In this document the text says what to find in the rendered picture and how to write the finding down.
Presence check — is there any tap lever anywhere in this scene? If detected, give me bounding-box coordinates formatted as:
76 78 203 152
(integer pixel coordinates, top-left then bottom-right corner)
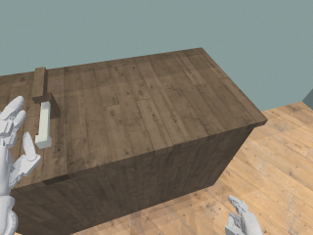
34 101 52 149

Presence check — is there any counter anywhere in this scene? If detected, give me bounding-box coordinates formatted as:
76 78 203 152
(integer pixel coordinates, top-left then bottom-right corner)
0 47 268 235

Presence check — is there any left robot hand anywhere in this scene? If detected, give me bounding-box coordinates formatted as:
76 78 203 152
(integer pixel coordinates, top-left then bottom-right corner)
0 96 41 197

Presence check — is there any left robot forearm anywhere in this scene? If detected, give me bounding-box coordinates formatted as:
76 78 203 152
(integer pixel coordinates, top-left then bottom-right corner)
0 195 19 235

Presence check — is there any right robot hand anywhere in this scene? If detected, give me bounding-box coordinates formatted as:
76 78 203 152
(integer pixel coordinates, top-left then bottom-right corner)
225 195 263 235

